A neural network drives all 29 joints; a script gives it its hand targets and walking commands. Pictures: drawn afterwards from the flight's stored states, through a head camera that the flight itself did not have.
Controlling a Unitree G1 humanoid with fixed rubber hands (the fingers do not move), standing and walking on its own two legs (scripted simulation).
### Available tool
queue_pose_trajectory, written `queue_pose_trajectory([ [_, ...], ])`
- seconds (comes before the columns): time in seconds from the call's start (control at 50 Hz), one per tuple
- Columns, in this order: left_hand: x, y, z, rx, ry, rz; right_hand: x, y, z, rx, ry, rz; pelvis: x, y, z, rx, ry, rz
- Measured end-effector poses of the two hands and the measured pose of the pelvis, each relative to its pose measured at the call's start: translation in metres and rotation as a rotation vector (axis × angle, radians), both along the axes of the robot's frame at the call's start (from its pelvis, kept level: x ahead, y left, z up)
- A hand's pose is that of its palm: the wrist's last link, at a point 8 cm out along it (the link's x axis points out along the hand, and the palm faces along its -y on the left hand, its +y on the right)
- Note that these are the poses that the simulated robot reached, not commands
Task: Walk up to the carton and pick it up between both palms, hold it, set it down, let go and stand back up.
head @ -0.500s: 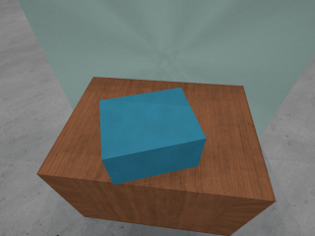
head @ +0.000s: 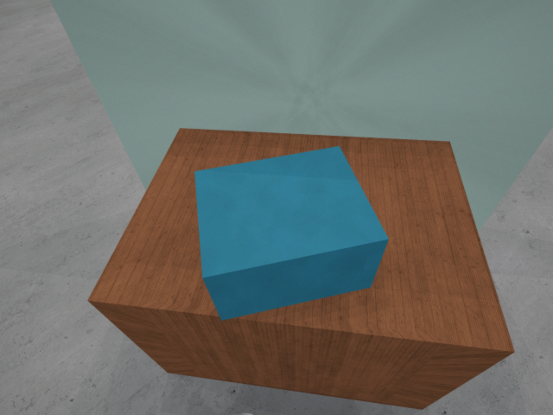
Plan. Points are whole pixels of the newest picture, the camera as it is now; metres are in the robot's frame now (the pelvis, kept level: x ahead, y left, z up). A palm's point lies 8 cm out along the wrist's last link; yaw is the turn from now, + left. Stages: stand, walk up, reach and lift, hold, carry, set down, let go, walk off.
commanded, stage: walk up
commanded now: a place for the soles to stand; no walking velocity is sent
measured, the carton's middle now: (282, 229) +0.49 +0.03 -0.09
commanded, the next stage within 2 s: reach and lift in 1.02 s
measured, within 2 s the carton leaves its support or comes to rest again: neither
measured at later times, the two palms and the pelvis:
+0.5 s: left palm out of the picture +0.09 +0.36 -0.08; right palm out of the picture +0.08 -0.25 -0.11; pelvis +0.02 +0.04 +0.00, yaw +0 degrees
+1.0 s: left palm out of the picture +0.09 +0.35 -0.07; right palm out of the picture +0.10 -0.25 -0.11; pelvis +0.02 +0.03 +0.01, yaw +0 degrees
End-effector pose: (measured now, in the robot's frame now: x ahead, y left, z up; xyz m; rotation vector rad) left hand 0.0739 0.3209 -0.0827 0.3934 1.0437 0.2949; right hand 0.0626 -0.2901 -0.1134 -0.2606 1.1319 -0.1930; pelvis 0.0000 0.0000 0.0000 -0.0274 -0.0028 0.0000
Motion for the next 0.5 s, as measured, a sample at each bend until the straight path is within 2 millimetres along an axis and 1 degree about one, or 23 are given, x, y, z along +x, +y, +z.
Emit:
queue_pose_trajectory([
  [0.08, -0.006, 0.028, -0.009, -0.01, 0.016, 0.006, 0.002, 0.024, -0.002, -0.01, 0.014, 0.016, 0.001, 0.025, -0.005, 0.0, -0.014, 0.013],
  [0.12, -0.007, 0.036, -0.009, -0.016, 0.026, 0.01, 0.004, 0.032, 0.001, -0.015, 0.014, 0.018, 0.002, 0.034, -0.003, -0.005, -0.018, 0.016],
  [0.18, -0.006, 0.043, -0.008, -0.024, 0.034, 0.015, 0.008, 0.039, 0.008, -0.024, 0.019, 0.023, 0.005, 0.041, 0.002, -0.008, -0.011, 0.021],
  [0.28, -0.004, 0.048, -0.005, -0.026, 0.053, 0.016, 0.013, 0.044, 0.009, -0.02, 0.026, 0.03, 0.01, 0.046, 0.004, 0.004, 0.007, 0.023],
  [0.38, 0.004, 0.043, -0.002, 0.0, 0.058, 0.0, 0.011, 0.04, -0.001, 0.002, 0.032, 0.014, 0.013, 0.04, 0.001, 0.024, 0.009, 0.007],
  [0.44, 0.006, 0.04, 0.003, 0.007, 0.055, -0.006, 0.016, 0.041, -0.002, 0.017, 0.019, 0.018, 0.015, 0.038, 0.003, 0.02, 0.008, 0.008],
  [0.5, 0.011, 0.041, 0.005, 0.005, 0.038, -0.01, 0.021, 0.043, -0.001, 0.019, 0.002, 0.018, 0.017, 0.04, 0.004, 0.019, 0.012, 0.008],
])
